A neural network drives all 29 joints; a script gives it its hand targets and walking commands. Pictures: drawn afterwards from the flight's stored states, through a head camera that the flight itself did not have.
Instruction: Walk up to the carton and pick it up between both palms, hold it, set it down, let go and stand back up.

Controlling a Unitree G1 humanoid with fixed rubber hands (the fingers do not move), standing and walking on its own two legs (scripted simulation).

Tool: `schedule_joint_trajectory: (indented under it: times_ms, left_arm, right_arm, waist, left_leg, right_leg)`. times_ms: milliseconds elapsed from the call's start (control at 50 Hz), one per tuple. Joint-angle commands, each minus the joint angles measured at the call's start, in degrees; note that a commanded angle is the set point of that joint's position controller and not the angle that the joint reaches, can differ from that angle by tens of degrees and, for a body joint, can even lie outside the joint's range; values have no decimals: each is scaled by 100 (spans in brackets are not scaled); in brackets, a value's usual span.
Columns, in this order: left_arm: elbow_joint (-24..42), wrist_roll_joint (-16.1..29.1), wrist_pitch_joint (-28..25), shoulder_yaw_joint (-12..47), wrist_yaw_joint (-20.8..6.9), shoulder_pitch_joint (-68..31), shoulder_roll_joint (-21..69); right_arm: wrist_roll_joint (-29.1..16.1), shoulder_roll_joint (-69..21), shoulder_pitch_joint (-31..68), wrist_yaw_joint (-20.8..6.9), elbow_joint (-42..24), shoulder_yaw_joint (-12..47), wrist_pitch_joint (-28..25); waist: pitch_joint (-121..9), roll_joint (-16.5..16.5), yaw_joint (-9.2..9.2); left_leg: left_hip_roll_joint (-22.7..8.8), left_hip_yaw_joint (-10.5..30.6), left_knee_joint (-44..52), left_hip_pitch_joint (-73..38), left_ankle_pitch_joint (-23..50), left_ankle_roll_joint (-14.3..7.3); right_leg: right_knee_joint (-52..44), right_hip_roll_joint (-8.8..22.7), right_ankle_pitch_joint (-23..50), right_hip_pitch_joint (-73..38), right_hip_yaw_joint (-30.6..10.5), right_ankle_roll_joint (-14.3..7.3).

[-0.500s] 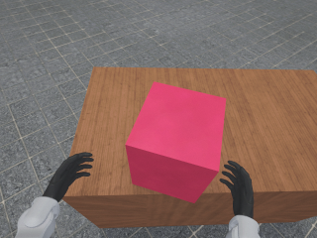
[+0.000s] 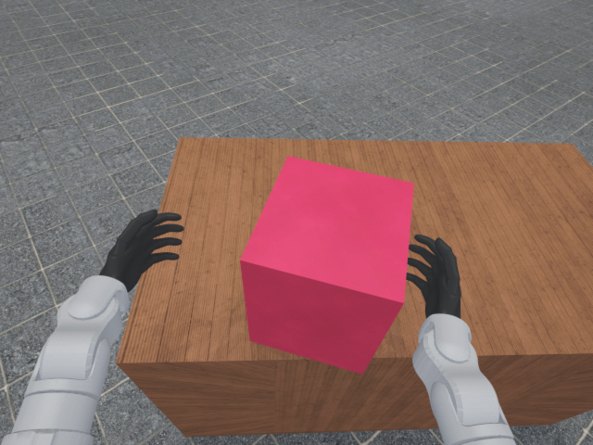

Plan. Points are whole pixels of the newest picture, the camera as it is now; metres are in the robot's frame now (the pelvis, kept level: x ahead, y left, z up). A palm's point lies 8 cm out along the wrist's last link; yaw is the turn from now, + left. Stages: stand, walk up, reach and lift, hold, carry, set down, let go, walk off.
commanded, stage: reach and lift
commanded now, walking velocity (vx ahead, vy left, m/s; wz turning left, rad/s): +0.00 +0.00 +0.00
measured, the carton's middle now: (326, 267) +0.39 -0.03 -0.02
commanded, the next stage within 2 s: none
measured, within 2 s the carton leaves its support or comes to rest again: neither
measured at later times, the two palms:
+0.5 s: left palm (148, 185) +0.39 +0.22 +0.15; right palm (470, 230) +0.34 -0.18 +0.15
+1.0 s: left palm (175, 154) +0.43 +0.19 +0.16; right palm (474, 185) +0.38 -0.18 +0.18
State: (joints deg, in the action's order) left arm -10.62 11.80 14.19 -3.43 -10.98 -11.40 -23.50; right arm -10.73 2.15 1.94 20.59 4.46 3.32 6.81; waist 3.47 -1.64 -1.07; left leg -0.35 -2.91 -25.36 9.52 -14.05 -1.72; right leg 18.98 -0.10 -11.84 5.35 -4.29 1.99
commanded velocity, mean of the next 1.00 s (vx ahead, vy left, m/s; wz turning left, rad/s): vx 0.00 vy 0.00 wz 0.00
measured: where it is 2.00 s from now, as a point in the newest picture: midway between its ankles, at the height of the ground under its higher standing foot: outside the picture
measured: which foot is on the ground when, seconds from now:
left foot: down 0.00-1.00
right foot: down 0.00-1.00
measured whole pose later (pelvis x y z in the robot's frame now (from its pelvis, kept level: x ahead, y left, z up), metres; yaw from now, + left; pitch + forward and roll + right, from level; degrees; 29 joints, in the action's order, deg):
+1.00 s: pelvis -0.01 -0.01 +0.00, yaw +0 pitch -2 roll -1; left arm -53.7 12.2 14.3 -2.2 -8.5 -51.8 -25.5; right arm -13.4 3.7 44.9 19.1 31.4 -5.3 19.5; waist 1.9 -2.0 7.0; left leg -0.4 -2.5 -23.4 9.5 -12.2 -1.7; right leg 18.1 -0.1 -10.6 5.7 -3.8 2.0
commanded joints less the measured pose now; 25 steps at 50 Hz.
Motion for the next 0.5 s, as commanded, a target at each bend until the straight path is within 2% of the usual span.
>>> schedule_joint_trajectory:
  times_ms: [0, 20, 40, 60, 80, 100, 120, 140, 160, 180, 200, 220, 240, 260, 280, 300, 340, 360, 380, 400, 420, 440, 460, 480]
  left_arm:
    - [576, 335, 127, -611, 164, -2392, -1310]
    - [322, 325, 165, -528, 168, -2734, -1439]
    - [279, 366, 197, -529, 214, -3114, -1567]
    - [-335, 617, 214, -432, 184, -3015, -1419]
    - [-182, 609, 234, -314, 161, -3014, -1432]
    - [-167, 619, 150, -230, 231, -3605, -1421]
    - [-557, 695, 222, -107, 197, -3391, -1340]
    - [-449, 639, 279, 55, 183, -3385, -1279]
    - [-514, 573, 236, -110, 198, -3463, -1264]
    - [-1169, 530, 354, -10, 106, -3550, -1272]
    - [-1117, 454, 354, -64, 113, -3504, -1303]
    - [-1040, 314, 317, -59, 103, -3888, -1394]
    - [-603, 376, 242, 7, 195, -4246, -1362]
    - [-1096, 327, 292, -96, 175, -4254, -1446]
    - [-1056, 410, 216, -151, 261, -4625, -1542]
    - [-857, 460, 201, -152, 274, -4647, -1606]
    - [-838, 580, 20, 33, 391, -4961, -1427]
    - [-553, 525, 117, -40, 400, -4581, -1344]
    - [-886, 575, 184, -103, 311, -4531, -1392]
    - [-1300, 464, 281, -173, 292, -4672, -1423]
    - [-1677, 352, 375, -277, 263, -4749, -1496]
    - [-2018, 423, 390, -129, 190, -4864, -1582]
    - [-2212, 323, 504, -88, 84, -4461, -1456]
    - [-2361, 231, 495, -155, 81, -4925, -1545]
  right_arm:
    - [-122, 736, 1344, 7, -874, -490, 270]
    - [-39, 882, 1912, 19, -1021, -803, 295]
    - [3, 902, 2195, -1, -1114, -733, 373]
    - [72, 771, 2383, -18, -961, -764, 547]
    - [87, 766, 2215, 14, -935, -876, 596]
    - [-12, 1007, 2749, -95, -832, -1069, 651]
    - [-52, 938, 2704, -99, -500, -1042, 751]
    - [-40, 812, 2471, -91, -163, -960, 922]
    - [-79, 800, 2451, -157, -77, -1006, 981]
    - [-121, 745, 2392, -125, 452, -934, 1168]
    - [-223, 779, 2545, -161, 509, -881, 1221]
    - [-81, 896, 2771, -158, 597, -1008, 1267]
    - [-78, 1106, 3164, -159, 529, -1194, 1241]
    - [-69, 923, 3166, -178, 708, -1115, 1341]
    - [-140, 1125, 3704, -227, 506, -1145, 1293]
    - [-251, 1003, 3551, -214, 338, -1058, 1262]
    - [-248, 1148, 4228, -346, 145, -1248, 1160]
    - [-277, 1069, 3698, -333, 52, -1226, 1126]
    - [-298, 956, 3701, -285, 84, -1023, 1147]
    - [-253, 1024, 3827, -266, 339, -1108, 1224]
    - [-249, 1206, 3909, -230, 291, -1003, 1206]
    - [-252, 1125, 4182, -192, 526, -925, 1306]
    - [-268, 903, 3754, -144, 724, -820, 1387]
    - [-330, 1104, 4334, -171, 941, -754, 1438]
  waist:
    - [-1366, 585, 425]
    - [-1535, 515, 502]
    - [-1557, 474, 454]
    - [-1270, 161, 507]
    - [-1370, 164, 590]
    - [-1531, 426, 642]
    - [-1280, 377, 701]
    - [-1266, 585, 796]
    - [-1326, 533, 693]
    - [-1040, 549, 897]
    - [-1141, 648, 808]
    - [-1251, 652, 918]
    - [-1636, 922, 949]
    - [-1446, 694, 875]
    - [-1721, 641, 752]
    - [-1936, 708, 768]
    - [-2140, 807, 786]
    - [-2466, 790, 826]
    - [-2298, 544, 766]
    - [-2118, 509, 819]
    - [-2095, 399, 735]
    - [-1967, 242, 837]
    - [-1911, 145, 928]
    - [-1719, 361, 830]
  left_leg:
    - [-210, -13, 456, -1079, 1570, 355]
    - [-237, 9, 481, -1043, 1384, 334]
    - [-222, -14, 552, -931, 1019, 264]
    - [-188, -68, 606, -687, 705, 163]
    - [-184, -1, 638, -799, 614, 119]
    - [-278, 57, 627, -720, 514, 199]
    - [-322, 165, 659, -616, 446, 224]
    - [-321, 138, 727, -759, 284, 259]
    - [-327, 138, 816, -877, 535, 237]
    - [-232, 77, 798, -789, 396, 163]
    - [-225, 49, 746, -804, 578, 187]
    - [-267, 134, 778, -872, 499, 183]
    - [-291, 148, 768, -870, 697, 277]
    - [-261, 128, 739, -783, 443, 221]
    - [-269, 102, 731, -641, 531, 215]
    - [-217, 66, 677, -821, 714, 205]
    - [-291, 180, 600, -761, 1096, 276]
    - [-297, 189, 490, -1122, 1640, 342]
    - [-193, 78, 433, -1023, 1878, 252]
    - [-212, 145, 448, -1110, 2002, 253]
    - [-133, 79, 494, -979, 1792, 209]
    - [-80, 100, 511, -824, 1398, 114]
    - [-57, 115, 551, -897, 1575, 104]
    - [-106, 121, 627, -765, 1381, 122]
  right_leg:
    - [-167, -49, 1544, -460, 427, -212]
    - [-143, -98, 1452, -383, 437, -212]
    - [-187, -54, 1167, -336, 457, -182]
    - [-202, -19, 1006, -237, 467, -198]
    - [-221, 14, 1090, -292, 401, -149]
    - [-72, -82, 881, -179, 512, -252]
    - [-142, -85, 701, -167, 455, -295]
    - [-248, -61, 617, -179, 438, -291]
    - [-290, -69, 876, -317, 466, -329]
    - [-401, -29, 692, -146, 388, -292]
    - [-318, -42, 843, -139, 347, -285]
    - [-296, -63, 731, -145, 381, -257]
    - [-201, -144, 847, -247, 459, -298]
    - [-266, -113, 671, -218, 422, -270]
    - [-181, -146, 691, -197, 462, -325]
    - [-182, -133, 933, -213, 380, -306]
    - [-4, -214, 1260, -100, 519, -320]
    - [3, -249, 1640, -163, 536, -305]
    - [-37, -226, 1901, -309, 484, -243]
    - [-31, -205, 2029, -212, 492, -210]
    - [-41, -195, 2173, -416, 471, -147]
    - [-50, -135, 2147, -359, 413, -70]
    - [-108, -100, 2524, -495, 410, -37]
    - [-102, -87, 2203, -421, 445, -79]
